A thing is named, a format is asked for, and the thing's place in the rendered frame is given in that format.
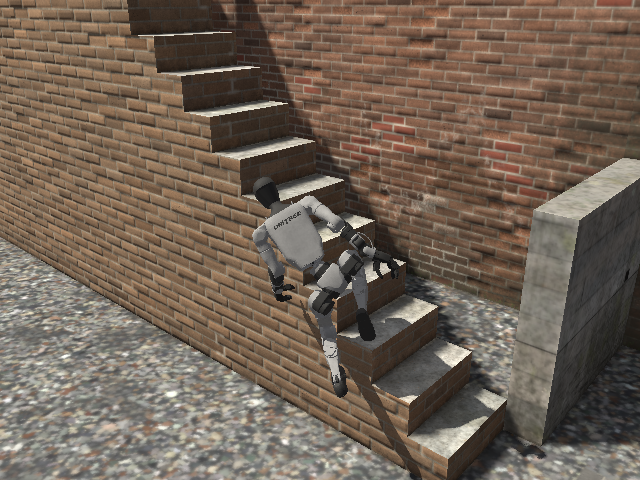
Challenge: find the left robot upper arm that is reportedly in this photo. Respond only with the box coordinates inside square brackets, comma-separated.
[252, 223, 285, 279]

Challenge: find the robot torso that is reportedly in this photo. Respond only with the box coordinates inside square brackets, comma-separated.
[264, 201, 352, 299]

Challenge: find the left robot hand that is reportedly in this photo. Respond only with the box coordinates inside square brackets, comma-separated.
[273, 284, 295, 302]

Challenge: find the left robot forearm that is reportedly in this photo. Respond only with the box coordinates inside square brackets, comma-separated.
[268, 267, 284, 294]

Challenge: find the right robot forearm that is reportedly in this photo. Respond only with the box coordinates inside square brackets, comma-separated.
[337, 215, 376, 258]

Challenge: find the right robot upper arm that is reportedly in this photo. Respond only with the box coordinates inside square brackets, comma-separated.
[297, 195, 345, 233]

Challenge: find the right robot thigh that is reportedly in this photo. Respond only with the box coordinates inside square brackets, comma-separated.
[337, 249, 364, 282]

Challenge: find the right robot hand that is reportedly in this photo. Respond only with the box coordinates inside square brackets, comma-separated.
[372, 250, 400, 279]

